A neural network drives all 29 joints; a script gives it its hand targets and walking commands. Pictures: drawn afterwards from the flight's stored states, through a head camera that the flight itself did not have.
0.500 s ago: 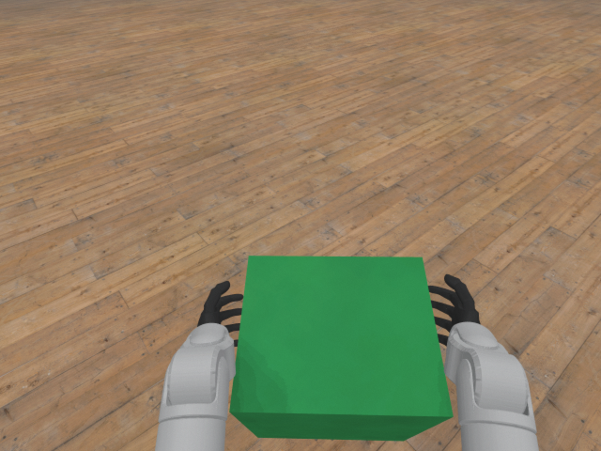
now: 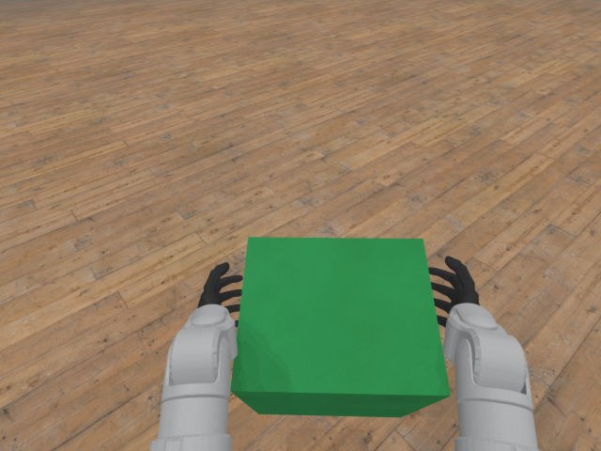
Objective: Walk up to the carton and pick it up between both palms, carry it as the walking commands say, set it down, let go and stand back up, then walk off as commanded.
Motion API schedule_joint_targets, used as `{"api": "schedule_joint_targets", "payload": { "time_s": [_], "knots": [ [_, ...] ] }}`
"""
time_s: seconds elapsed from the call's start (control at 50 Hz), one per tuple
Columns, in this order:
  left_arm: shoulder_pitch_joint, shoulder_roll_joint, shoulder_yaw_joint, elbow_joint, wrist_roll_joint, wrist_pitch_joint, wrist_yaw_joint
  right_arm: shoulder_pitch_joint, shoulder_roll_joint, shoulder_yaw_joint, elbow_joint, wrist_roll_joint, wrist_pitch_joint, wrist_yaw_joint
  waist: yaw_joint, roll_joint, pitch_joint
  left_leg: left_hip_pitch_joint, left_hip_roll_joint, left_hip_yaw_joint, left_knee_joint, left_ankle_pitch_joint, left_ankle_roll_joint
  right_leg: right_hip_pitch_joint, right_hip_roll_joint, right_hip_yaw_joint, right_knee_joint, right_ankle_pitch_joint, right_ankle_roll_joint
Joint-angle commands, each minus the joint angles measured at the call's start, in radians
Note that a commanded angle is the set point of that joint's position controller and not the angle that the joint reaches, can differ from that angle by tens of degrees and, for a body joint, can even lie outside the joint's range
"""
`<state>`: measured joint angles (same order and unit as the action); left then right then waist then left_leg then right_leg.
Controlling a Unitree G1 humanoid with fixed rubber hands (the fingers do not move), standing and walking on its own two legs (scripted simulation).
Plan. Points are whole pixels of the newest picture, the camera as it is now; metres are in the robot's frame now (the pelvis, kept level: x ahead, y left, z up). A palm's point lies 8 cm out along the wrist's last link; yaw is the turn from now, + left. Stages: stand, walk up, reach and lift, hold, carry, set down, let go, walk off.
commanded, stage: carry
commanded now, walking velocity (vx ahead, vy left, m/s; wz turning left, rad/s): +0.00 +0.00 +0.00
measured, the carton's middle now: (331, 335) +0.33 -0.01 -0.03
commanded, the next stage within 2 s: none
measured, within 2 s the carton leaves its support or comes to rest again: neither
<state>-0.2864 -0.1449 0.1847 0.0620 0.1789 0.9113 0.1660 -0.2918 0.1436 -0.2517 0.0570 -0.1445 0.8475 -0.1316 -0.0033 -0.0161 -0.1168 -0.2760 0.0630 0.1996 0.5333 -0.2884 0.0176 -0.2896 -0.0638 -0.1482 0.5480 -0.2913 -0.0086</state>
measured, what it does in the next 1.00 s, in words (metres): stands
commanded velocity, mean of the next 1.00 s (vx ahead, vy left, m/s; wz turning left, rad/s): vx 0.18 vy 0.00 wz -0.22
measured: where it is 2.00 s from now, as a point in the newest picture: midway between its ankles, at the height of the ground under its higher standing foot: (378, 401)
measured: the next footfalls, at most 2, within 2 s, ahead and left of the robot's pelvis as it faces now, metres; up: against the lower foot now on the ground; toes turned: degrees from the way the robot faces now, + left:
left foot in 1.24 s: +0.24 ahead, +0.07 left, +0.00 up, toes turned -5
right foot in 1.62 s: +0.43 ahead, -0.24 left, +0.00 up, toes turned -32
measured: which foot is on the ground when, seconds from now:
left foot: down 0.00-0.98, up 1.00-1.00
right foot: down 0.00-1.00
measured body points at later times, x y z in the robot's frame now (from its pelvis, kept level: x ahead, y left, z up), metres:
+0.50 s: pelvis -0.02 +0.00 +0.00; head -0.05 +0.00 +0.45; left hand +0.29 +0.15 +0.07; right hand +0.29 -0.18 +0.08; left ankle -0.01 +0.10 -0.73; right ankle +0.00 -0.11 -0.73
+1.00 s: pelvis +0.04 -0.03 +0.00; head -0.01 -0.04 +0.45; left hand +0.33 +0.10 +0.10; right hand +0.30 -0.22 +0.09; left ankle +0.00 +0.10 -0.73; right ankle +0.01 -0.12 -0.74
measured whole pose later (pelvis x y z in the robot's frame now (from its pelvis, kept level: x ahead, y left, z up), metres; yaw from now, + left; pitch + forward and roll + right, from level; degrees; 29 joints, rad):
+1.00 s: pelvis +0.04 -0.03 +0.00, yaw -6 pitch +3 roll +0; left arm -0.19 -0.14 0.13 -0.21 0.13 1.18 0.21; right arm -0.17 0.13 -0.14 -0.24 -0.12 1.12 -0.19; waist 0.01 0.05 -0.18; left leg -0.24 0.15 0.25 0.58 -0.36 -0.04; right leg -0.29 -0.04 -0.14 0.51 -0.25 -0.02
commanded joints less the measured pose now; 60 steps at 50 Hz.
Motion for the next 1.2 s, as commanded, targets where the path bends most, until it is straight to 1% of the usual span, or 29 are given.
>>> {"api": "schedule_joint_targets", "payload": {
  "time_s": [0.0,0.08,0.16,0.18,0.22,0.24,0.28,0.3,0.34,0.38,0.44,0.48,0.5,0.52,0.54,0.56,0.58,0.6,0.64,0.68,0.76,0.8,0.88,0.9,0.94,0.98,1.02,1.1,1.18],
  "knots": [
    [-0.530,-0.725,-0.486,-0.096,-0.300,-0.022,-0.211,-0.392,0.706,0.531,0.009,0.237,0.055,0.190,0.000,0.002,-0.264,0.120,0.107,-0.113,-0.031,0.377,0.003,0.105,-0.103,0.129,-0.053,0.372,-0.006],
    [-0.337,-0.739,-0.531,-0.198,-0.316,-0.022,-0.210,-0.249,0.723,0.601,-0.132,0.263,0.059,0.184,-0.005,-0.047,-0.167,0.058,0.096,-0.116,-0.068,0.201,0.002,0.060,-0.095,0.125,-0.100,0.230,0.000],
    [-0.666,-0.786,-0.573,-0.271,-0.378,0.015,-0.177,-0.529,0.738,0.610,-0.192,0.302,0.096,0.157,0.003,0.014,-0.169,0.038,0.105,-0.136,-0.110,0.239,0.011,0.040,-0.091,0.139,-0.090,0.170,-0.011],
    [-0.600,-0.689,-0.476,-0.013,-0.267,0.011,-0.189,-0.433,0.664,0.499,0.114,0.188,0.097,0.169,-0.004,-0.029,-0.176,0.032,0.107,-0.138,-0.110,0.188,0.014,0.068,-0.092,0.126,-0.100,0.144,-0.012],
    [-0.556,-0.745,-0.512,-0.189,-0.323,0.003,-0.175,-0.466,0.723,0.600,-0.113,0.280,0.095,0.164,0.003,-0.046,-0.251,0.102,0.109,-0.131,-0.076,0.256,0.011,0.090,-0.109,0.157,-0.088,0.256,-0.022],
    [-0.322,-0.675,-0.443,0.095,-0.214,0.008,-0.200,-0.187,0.631,0.479,0.189,0.149,0.092,0.185,-0.002,0.000,-0.269,0.098,0.107,-0.118,-0.063,0.247,0.011,0.106,-0.106,0.151,-0.079,0.275,-0.023],
    [-0.525,-0.770,-0.523,-0.205,-0.330,-0.020,-0.196,-0.399,0.756,0.582,-0.099,0.271,0.066,0.177,-0.002,-0.001,-0.320,0.125,0.102,-0.113,-0.027,0.285,0.002,0.151,-0.120,0.146,-0.063,0.412,-0.021],
    [-0.465,-0.733,-0.495,-0.107,-0.296,-0.019,-0.201,-0.300,0.725,0.537,0.031,0.230,0.071,0.186,-0.004,0.012,-0.322,0.134,0.108,-0.110,-0.022,0.300,0.003,0.152,-0.112,0.144,-0.055,0.417,-0.016],
    [-0.661,-0.782,-0.539,-0.251,-0.362,-0.020,-0.184,-0.536,0.758,0.587,-0.164,0.305,0.061,0.167,-0.002,0.027,-0.241,0.096,0.101,-0.124,-0.072,0.279,0.004,0.085,-0.093,0.131,-0.067,0.264,-0.014],
    [-0.591,-0.755,-0.514,-0.096,-0.302,-0.013,-0.197,-0.416,0.723,0.522,0.033,0.229,0.069,0.181,-0.004,0.062,-0.180,0.054,0.108,-0.128,-0.117,0.206,0.003,0.049,-0.083,0.116,-0.083,0.126,-0.017],
    [-0.690,-0.762,-0.551,-0.247,-0.360,0.006,-0.168,-0.550,0.739,0.594,-0.126,0.304,0.088,0.159,0.001,0.053,-0.176,0.048,0.104,-0.131,-0.114,0.136,0.013,0.034,-0.090,0.150,-0.123,0.127,-0.016],
    [-0.519,-0.719,-0.478,0.052,-0.243,0.002,-0.191,-0.402,0.687,0.517,0.146,0.191,0.085,0.184,-0.003,-0.018,-0.211,0.065,0.095,-0.124,-0.115,0.082,0.007,0.041,-0.099,0.162,-0.133,0.092,-0.024],
    [-0.619,-0.754,-0.518,-0.144,-0.325,0.004,-0.177,-0.467,0.741,0.568,-0.015,0.261,0.090,0.163,-0.003,-0.012,-0.187,0.058,0.096,-0.126,-0.115,0.096,0.011,0.054,-0.103,0.158,-0.133,0.113,-0.021],
    [-0.651,-0.740,-0.518,-0.078,-0.311,0.008,-0.175,-0.485,0.706,0.533,0.039,0.228,0.092,0.161,-0.006,0.011,-0.241,0.079,0.105,-0.133,-0.111,0.145,0.015,0.082,-0.099,0.150,-0.121,0.152,-0.024],
    [-0.566,-0.685,-0.421,0.173,-0.217,-0.003,-0.202,-0.418,0.669,0.466,0.281,0.145,0.083,0.184,-0.005,-0.043,-0.270,0.082,0.102,-0.118,-0.078,0.185,0.003,0.133,-0.104,0.146,-0.105,0.246,-0.017],
    [-0.652,-0.780,-0.534,-0.164,-0.353,0.000,-0.179,-0.491,0.752,0.571,-0.061,0.278,0.084,0.161,-0.006,-0.017,-0.220,0.053,0.089,-0.120,-0.097,0.160,-0.001,0.096,-0.110,0.155,-0.098,0.240,-0.015],
    [-0.520,-0.728,-0.453,0.106,-0.230,0.009,-0.210,-0.341,0.721,0.486,0.241,0.153,0.098,0.190,-0.005,-0.061,-0.213,0.054,0.088,-0.115,-0.102,0.097,0.003,0.077,-0.109,0.168,-0.126,0.168,-0.014],
    [-0.647,-0.791,-0.502,-0.059,-0.316,0.003,-0.201,-0.550,0.777,0.569,-0.004,0.262,0.085,0.176,-0.005,-0.091,-0.201,0.057,0.093,-0.126,-0.106,0.101,0.004,0.057,-0.103,0.157,-0.139,0.132,-0.009],
    [-0.792,-0.773,-0.486,-0.079,-0.327,0.002,-0.188,-0.683,0.757,0.542,0.006,0.268,0.086,0.165,-0.006,-0.036,-0.206,0.065,0.101,-0.131,-0.112,0.149,0.008,0.040,-0.097,0.152,-0.125,0.128,-0.011],
    [-0.723,-0.931,-0.675,-0.399,-0.450,0.065,-0.162,-0.627,0.914,0.712,-0.306,0.392,0.147,0.142,-0.003,0.050,-0.172,0.070,0.086,-0.126,-0.143,-0.114,0.022,-0.032,-0.082,0.139,-0.107,-0.134,-0.022],
    [-0.761,-0.807,-0.641,-0.313,-0.383,0.138,-0.132,-0.568,0.814,0.661,-0.128,0.307,0.224,0.117,-0.031,0.209,-0.163,0.173,0.289,-0.343,-0.345,-0.483,0.108,-0.251,-0.012,0.065,0.213,-0.182,0.001],
    [-0.573,-0.799,-0.639,-0.282,-0.380,0.184,-0.137,-0.361,0.808,0.657,-0.106,0.272,0.267,0.111,-0.028,0.196,-0.195,0.249,0.346,-0.321,-0.347,-0.364,0.133,-0.279,-0.030,0.082,0.227,-0.172,-0.002],
    [-0.281,-0.857,-0.645,-0.342,-0.403,0.260,-0.189,-0.088,0.862,0.707,-0.237,0.275,0.335,0.118,-0.013,0.043,-0.197,0.262,0.273,-0.073,-0.130,-0.028,0.024,-0.041,0.008,-0.012,-0.156,-0.003,-0.002],
    [-0.289,-0.864,-0.646,-0.389,-0.415,0.263,-0.201,-0.114,0.892,0.732,-0.289,0.299,0.337,0.128,0.000,-0.058,-0.228,0.134,0.197,-0.002,0.027,0.010,-0.032,0.147,-0.021,0.086,-0.247,-0.042,-0.029],
    [-0.336,-0.874,-0.658,-0.386,-0.435,0.271,-0.213,-0.257,0.893,0.764,-0.398,0.343,0.345,0.141,0.004,-0.410,-0.065,-0.394,0.011,0.015,0.286,-0.218,-0.101,0.323,-0.278,0.604,-0.391,-0.111,-0.171],
    [-0.416,-0.897,-0.681,-0.464,-0.451,0.267,-0.213,-0.364,0.922,0.805,-0.463,0.400,0.353,0.160,-0.003,-0.134,0.029,-0.416,0.050,-0.118,0.378,-0.238,-0.076,0.200,-0.260,0.557,-0.408,-0.113,-0.193],
    [-0.445,-0.972,-0.700,-0.543,-0.470,0.258,-0.207,-0.401,0.968,0.819,-0.528,0.455,0.343,0.181,0.008,-0.046,-0.028,-0.403,0.048,-0.102,0.271,-0.292,-0.091,0.279,-0.232,0.426,-0.333,0.125,-0.212],
    [-0.423,-0.959,-0.728,-0.654,-0.475,0.246,-0.192,-0.229,0.993,0.816,-0.495,0.462,0.338,0.195,0.003,-0.105,-0.188,-0.235,0.018,-0.080,0.135,-0.078,-0.080,0.256,-0.185,0.326,-0.299,-0.007,-0.195],
    [-0.293,-0.910,-0.720,-0.609,-0.430,0.273,-0.181,-0.125,0.948,0.807,-0.481,0.459,0.346,0.194,-0.055,0.006,-0.324,0.355,0.045,-0.088,-0.158,0.096,-0.034,-0.030,-0.050,0.128,0.008,0.087,-0.074]
  ]
}}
